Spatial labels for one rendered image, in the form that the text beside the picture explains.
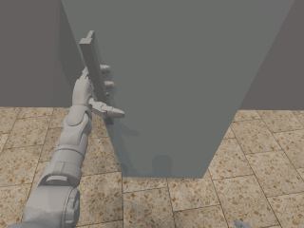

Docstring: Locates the robot right hand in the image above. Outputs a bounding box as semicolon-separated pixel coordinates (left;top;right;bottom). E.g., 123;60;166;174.
234;218;253;228

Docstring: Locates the robot left upper arm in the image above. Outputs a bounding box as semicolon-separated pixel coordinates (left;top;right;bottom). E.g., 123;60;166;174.
6;185;81;228

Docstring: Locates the fridge door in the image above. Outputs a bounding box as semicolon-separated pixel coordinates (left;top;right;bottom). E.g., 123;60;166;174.
61;0;295;179

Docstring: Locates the handle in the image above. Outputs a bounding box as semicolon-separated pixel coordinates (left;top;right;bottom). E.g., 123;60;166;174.
79;30;115;125

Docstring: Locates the robot left hand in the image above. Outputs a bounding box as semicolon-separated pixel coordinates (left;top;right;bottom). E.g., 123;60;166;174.
72;65;125;119

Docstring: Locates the left robot forearm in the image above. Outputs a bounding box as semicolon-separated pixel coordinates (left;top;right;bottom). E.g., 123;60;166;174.
23;104;92;222

